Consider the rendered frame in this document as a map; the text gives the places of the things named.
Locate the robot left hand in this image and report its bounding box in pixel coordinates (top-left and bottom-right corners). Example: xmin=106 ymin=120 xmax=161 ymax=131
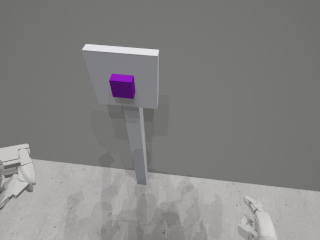
xmin=0 ymin=143 xmax=36 ymax=210

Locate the button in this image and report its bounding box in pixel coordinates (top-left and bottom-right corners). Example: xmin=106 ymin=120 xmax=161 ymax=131
xmin=109 ymin=74 xmax=136 ymax=99

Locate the robot right hand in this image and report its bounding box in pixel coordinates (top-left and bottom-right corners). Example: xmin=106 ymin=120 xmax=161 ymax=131
xmin=238 ymin=196 xmax=278 ymax=240

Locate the panel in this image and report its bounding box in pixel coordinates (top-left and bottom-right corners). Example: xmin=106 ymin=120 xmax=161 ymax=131
xmin=82 ymin=44 xmax=159 ymax=185

